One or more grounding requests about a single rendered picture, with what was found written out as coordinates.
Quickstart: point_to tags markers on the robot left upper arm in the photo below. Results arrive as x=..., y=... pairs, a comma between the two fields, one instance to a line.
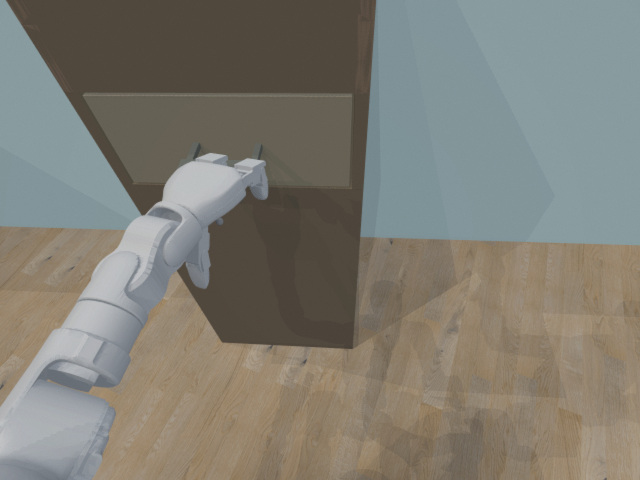
x=56, y=433

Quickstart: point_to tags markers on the left robot forearm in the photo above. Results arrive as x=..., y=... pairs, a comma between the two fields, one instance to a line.
x=92, y=346

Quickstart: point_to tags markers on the robot left hand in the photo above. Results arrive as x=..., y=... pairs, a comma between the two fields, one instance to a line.
x=209, y=189

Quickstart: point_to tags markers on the drawer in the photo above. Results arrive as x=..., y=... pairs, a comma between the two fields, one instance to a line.
x=306, y=137

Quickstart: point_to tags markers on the handle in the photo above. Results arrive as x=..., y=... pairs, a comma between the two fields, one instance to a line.
x=195, y=148

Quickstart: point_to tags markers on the cabinet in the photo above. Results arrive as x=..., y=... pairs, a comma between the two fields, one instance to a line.
x=283, y=270

